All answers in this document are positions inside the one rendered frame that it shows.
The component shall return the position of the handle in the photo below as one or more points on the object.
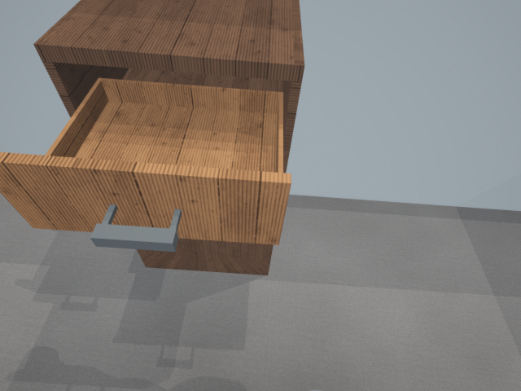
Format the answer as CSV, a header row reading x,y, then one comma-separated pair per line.
x,y
135,237

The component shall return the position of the drawer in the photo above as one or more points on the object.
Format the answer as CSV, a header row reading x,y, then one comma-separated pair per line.
x,y
149,147

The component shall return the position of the cabinet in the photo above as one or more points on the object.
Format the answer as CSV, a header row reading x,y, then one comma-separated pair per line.
x,y
240,44

